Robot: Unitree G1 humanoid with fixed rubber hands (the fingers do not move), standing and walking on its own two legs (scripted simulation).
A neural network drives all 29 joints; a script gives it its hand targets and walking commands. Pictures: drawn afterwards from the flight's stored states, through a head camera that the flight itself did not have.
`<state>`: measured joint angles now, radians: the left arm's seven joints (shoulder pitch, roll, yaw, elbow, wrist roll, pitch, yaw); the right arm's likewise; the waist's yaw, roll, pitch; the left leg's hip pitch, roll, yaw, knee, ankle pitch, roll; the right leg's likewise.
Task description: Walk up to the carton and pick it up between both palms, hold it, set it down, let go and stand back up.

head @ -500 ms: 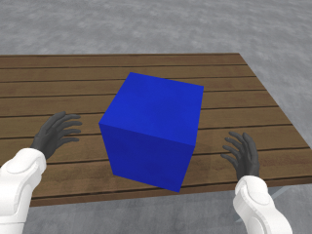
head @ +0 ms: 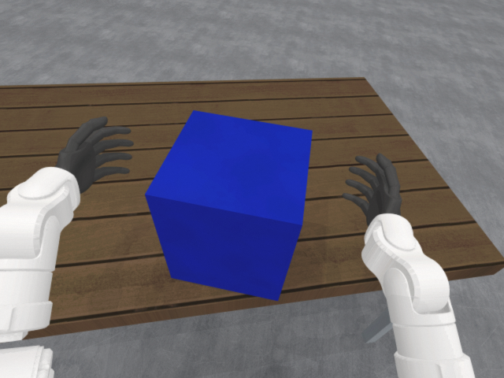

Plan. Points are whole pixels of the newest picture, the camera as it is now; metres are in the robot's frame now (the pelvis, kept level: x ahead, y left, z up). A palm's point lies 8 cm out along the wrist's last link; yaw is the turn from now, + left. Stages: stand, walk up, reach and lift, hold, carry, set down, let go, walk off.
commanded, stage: reach and lift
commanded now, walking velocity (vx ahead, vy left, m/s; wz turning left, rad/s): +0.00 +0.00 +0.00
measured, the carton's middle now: (237, 209) +0.39 +0.01 +0.03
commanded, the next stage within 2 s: none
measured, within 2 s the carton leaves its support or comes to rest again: neither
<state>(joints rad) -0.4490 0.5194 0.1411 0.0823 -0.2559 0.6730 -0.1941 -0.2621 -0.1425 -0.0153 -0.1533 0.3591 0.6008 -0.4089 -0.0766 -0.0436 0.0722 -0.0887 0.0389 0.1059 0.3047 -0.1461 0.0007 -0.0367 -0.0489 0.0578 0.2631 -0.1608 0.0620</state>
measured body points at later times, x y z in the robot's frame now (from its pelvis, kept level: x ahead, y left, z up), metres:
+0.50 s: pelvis +0.00 +0.00 +0.00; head +0.00 +0.02 +0.45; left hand +0.45 +0.20 +0.20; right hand +0.36 -0.21 +0.18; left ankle +0.02 +0.12 -0.75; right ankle +0.00 -0.16 -0.75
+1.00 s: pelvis -0.01 +0.00 +0.00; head -0.01 +0.02 +0.45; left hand +0.47 +0.16 +0.20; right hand +0.38 -0.21 +0.17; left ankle +0.02 +0.12 -0.75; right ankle +0.00 -0.16 -0.75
